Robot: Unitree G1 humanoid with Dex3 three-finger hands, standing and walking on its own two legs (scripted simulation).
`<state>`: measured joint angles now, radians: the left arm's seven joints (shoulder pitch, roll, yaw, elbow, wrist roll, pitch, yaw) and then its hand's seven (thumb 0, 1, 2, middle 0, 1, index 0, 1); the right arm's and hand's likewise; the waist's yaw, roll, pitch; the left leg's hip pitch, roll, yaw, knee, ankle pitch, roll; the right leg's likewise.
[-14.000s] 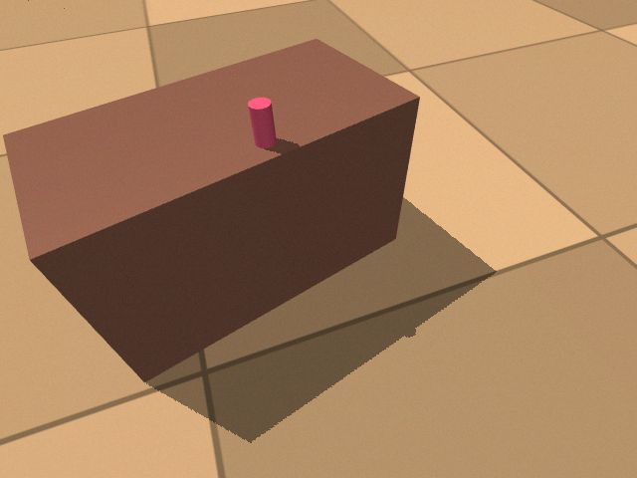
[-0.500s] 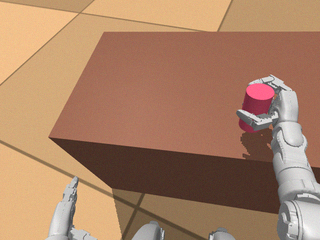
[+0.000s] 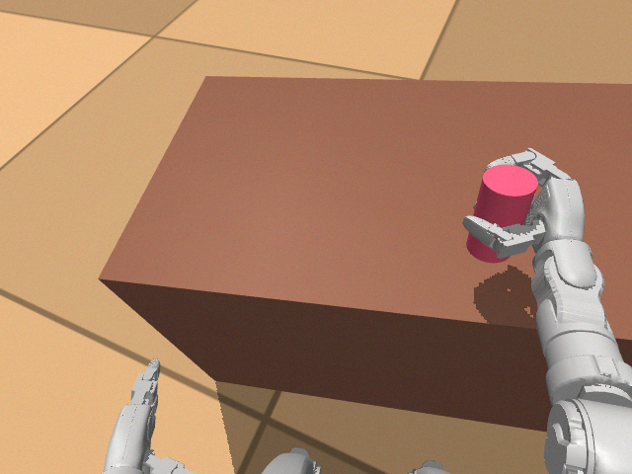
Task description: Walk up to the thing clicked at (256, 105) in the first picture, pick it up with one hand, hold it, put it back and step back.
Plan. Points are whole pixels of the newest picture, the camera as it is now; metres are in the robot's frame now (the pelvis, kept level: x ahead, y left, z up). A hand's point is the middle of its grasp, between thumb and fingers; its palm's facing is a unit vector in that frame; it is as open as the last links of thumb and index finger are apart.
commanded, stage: lift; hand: right
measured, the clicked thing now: (498, 216) +0.44 -0.15 +0.06
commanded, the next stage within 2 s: hold in 1.42 s
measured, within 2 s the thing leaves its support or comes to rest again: neither
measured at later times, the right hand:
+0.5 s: hand (535, 208) +0.40 -0.16 +0.13, palm faces +0.02 +1.00 -0.01, open 9.5 cm
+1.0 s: hand (561, 217) +0.35 -0.16 +0.18, palm faces +0.02 +1.00 -0.01, open 9.5 cm
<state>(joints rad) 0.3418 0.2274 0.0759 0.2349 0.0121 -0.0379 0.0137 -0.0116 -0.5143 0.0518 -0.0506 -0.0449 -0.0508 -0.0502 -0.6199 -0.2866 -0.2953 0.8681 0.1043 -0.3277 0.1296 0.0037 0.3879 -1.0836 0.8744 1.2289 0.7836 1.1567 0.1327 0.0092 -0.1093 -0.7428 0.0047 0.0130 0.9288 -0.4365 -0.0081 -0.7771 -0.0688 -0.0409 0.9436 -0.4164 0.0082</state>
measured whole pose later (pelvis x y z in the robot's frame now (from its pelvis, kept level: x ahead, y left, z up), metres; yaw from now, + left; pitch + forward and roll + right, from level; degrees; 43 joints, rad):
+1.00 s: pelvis +0.00 +0.00 +0.05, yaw -1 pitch +0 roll +0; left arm 0.25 0.22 0.08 0.54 -0.03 -0.07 0.08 -0.01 -0.50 0.04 -0.04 -0.04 -0.04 -0.04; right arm -0.26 -0.23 -0.16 0.29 0.20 -0.01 0.12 0.00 0.40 -1.10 0.88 1.22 0.79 1.15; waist 0.03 -0.02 -0.04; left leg -0.29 0.02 0.02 0.59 -0.31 -0.01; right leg -0.31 -0.04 -0.05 0.58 -0.27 0.01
